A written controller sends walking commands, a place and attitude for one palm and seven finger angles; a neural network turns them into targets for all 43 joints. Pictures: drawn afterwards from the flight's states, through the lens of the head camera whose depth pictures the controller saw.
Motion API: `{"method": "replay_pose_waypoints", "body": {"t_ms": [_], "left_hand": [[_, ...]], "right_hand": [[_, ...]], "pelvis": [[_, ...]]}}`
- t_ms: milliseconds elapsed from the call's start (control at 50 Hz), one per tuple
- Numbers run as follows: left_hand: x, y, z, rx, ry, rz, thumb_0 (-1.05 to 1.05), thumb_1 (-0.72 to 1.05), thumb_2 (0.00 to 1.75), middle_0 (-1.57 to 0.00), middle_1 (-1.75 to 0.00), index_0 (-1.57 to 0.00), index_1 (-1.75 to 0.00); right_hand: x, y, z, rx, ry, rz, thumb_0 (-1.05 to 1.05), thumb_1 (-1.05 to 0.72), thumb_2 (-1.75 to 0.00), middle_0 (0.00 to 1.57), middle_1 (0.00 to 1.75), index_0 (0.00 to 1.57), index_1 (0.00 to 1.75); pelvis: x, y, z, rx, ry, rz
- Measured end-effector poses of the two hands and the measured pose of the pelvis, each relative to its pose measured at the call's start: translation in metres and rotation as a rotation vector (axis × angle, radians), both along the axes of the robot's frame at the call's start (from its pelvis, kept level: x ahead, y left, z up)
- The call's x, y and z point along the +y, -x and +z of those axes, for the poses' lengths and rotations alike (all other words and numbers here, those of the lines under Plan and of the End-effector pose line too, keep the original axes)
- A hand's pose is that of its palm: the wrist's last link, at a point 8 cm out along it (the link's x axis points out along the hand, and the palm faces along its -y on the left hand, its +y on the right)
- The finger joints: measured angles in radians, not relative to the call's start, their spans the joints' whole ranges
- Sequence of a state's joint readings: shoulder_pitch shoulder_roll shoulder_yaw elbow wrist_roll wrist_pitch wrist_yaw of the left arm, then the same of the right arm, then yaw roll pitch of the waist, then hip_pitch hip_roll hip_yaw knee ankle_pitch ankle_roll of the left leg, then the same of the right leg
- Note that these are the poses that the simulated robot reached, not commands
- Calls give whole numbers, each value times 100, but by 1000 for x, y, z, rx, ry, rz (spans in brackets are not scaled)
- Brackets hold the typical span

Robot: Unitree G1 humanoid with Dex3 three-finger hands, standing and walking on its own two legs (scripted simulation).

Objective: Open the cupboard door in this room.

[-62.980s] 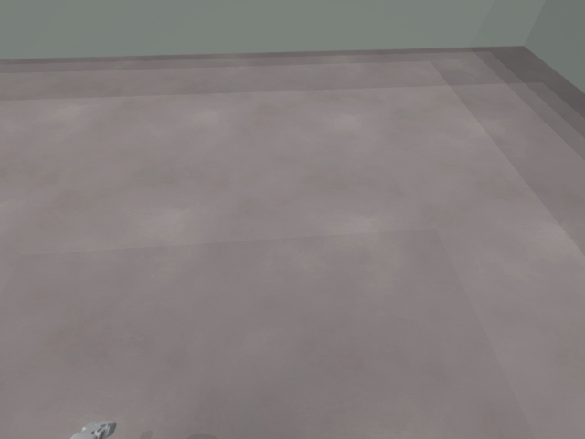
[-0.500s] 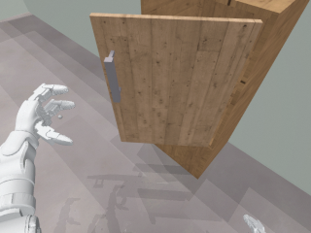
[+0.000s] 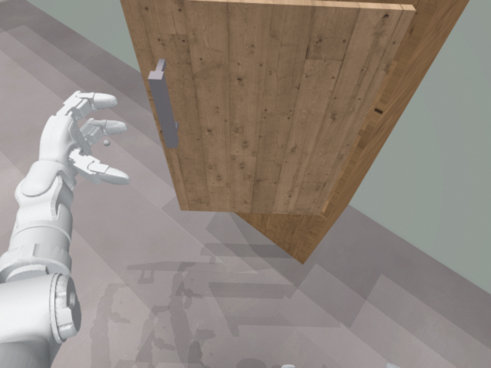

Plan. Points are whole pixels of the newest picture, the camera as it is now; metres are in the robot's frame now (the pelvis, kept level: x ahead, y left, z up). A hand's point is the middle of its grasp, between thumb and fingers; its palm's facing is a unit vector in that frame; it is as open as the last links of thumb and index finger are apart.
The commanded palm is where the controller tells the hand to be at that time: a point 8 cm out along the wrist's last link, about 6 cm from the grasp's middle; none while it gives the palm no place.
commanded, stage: move the hooked fingers beside the handle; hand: left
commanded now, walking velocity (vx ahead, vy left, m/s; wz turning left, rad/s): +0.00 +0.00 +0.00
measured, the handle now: (167, 106) +0.54 +0.14 +0.11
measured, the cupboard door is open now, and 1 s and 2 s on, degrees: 39 39 39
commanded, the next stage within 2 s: slide the fingers in behind the handle in 1.16 s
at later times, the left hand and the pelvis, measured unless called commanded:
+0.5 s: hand (122, 120) +0.50 +0.21 +0.11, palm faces -0.04 -1.00 +0.00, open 14.0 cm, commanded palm +0.47 +0.26 +0.11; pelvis +0.01 +0.00 -0.01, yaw -2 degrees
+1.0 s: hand (123, 127) +0.48 +0.21 +0.11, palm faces -0.03 -1.00 +0.00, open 14.0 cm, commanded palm +0.47 +0.26 +0.11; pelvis +0.01 +0.00 -0.01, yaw -1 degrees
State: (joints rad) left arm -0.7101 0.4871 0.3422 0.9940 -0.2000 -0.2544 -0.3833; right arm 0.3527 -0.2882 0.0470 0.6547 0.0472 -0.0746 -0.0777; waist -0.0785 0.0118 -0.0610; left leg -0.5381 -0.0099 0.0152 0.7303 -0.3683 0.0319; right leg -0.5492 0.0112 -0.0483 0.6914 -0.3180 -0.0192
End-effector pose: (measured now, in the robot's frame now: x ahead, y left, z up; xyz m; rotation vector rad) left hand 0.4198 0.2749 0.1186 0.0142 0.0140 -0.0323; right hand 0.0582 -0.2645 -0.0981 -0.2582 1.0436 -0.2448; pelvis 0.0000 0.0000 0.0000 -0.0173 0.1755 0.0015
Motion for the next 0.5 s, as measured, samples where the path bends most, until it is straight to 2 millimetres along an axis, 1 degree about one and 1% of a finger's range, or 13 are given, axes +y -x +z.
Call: {"method": "replay_pose_waypoints", "body": {"t_ms": [120, 200, 300, 400, 500], "left_hand": [[-7, -22, -6, 23, 6, 7, -1, -50, 30, -30, -120, -30, -120], [-5, -35, -8, 26, 6, 19, -1, -50, 30, -30, -120, -30, -120], [-3, -48, -3, 3, 7, 14, -1, -50, 30, -30, -120, -30, -120], [-4, -56, -3, 15, 9, -1, -1, -50, 30, -30, -120, -29, -120], [-9, -60, -8, 12, 15, -4, -1, -50, 30, -30, -120, -29, -120]], "right_hand": [[-4, 25, -4, 78, 2, -44, 1, -90, -90, 20, 30, 20, 30], [-6, 41, -4, 127, 7, -77, 1, -90, -90, 20, 30, 20, 30], [-8, 58, -3, 188, 11, -109, 1, -90, -90, 20, 30, 20, 30], [-7, 65, -3, 232, 9, -120, 1, -90, -90, 20, 30, 20, 30], [-5, 63, -4, 240, 0, -123, 1, -90, -90, 20, 30, 20, 30]], "pelvis": [[-1, -1, -2, 29, 0, -12], [-2, -3, -4, 47, 2, -20], [-3, -6, -5, 68, 6, -26], [-2, -10, -5, 82, 9, -24], [-1, -13, -6, 93, 9, -32]]}}
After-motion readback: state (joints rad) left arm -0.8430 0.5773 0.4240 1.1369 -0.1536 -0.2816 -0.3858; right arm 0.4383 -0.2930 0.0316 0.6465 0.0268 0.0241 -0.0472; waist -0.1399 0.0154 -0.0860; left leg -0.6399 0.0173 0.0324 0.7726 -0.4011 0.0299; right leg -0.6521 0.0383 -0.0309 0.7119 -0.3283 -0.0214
